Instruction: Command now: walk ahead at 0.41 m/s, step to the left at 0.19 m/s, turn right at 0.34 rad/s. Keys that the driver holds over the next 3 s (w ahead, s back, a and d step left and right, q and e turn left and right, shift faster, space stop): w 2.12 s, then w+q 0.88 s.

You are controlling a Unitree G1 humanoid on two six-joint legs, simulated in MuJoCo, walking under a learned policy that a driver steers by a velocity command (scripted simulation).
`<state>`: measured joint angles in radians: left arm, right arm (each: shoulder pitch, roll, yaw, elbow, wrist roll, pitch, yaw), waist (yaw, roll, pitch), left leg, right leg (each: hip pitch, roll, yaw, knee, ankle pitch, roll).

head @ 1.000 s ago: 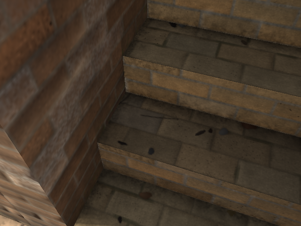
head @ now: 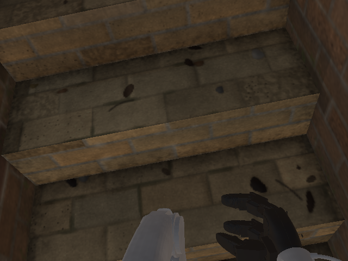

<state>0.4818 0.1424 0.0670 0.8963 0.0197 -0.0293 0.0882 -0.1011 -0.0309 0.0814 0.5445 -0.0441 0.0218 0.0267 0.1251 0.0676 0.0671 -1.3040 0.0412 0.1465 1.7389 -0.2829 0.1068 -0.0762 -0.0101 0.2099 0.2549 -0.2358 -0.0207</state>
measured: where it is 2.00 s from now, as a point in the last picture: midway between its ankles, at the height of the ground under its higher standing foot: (146, 76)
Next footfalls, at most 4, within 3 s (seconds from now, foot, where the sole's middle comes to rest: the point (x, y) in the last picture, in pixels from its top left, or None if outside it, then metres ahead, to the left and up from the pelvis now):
0.06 left None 0.22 0.11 -0.60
0.54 right None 0.26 -0.01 -0.60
1.02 left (89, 226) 0.38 0.38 -0.41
1.66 right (190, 80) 0.75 0.11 -0.22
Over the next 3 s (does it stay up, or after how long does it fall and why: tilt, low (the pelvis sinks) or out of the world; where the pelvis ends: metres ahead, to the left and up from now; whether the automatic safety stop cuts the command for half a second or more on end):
stays up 1.01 0.30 0.74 its command is cut before an obstacle from the start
